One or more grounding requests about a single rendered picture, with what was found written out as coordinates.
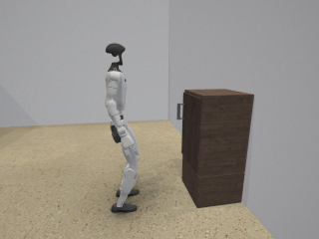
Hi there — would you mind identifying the right robot hand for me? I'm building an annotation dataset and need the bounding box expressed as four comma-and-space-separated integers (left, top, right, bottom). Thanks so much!
121, 134, 139, 159

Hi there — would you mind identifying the robot right thigh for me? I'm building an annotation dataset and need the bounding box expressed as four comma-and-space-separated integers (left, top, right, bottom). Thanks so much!
112, 127, 139, 176

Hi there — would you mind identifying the right robot upper arm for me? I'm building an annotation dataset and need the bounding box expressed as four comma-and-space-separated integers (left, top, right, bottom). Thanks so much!
105, 71, 122, 108

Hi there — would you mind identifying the handle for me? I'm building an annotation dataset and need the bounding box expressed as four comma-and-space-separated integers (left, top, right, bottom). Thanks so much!
176, 103, 184, 120

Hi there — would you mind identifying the right robot forearm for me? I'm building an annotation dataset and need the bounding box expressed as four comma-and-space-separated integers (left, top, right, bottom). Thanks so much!
107, 101, 128, 137

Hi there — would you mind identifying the cupboard door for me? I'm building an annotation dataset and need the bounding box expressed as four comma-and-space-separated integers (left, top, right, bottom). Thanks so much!
181, 92, 202, 173

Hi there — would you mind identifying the robot torso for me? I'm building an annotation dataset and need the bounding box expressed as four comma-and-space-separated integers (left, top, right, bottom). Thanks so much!
106, 68, 127, 132

